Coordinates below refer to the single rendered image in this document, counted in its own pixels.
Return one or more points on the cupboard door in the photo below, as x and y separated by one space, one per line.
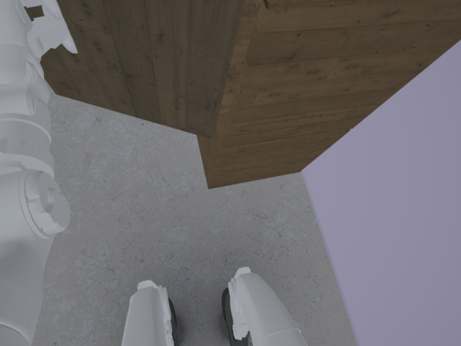
164 61

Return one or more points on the left robot hand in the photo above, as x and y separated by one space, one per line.
38 36

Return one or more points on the left robot upper arm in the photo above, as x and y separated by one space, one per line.
32 211

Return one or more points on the robot left shin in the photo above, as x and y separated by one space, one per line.
167 328

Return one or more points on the robot right thigh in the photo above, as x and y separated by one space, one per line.
269 322

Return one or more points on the left robot forearm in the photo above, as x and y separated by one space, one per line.
25 121

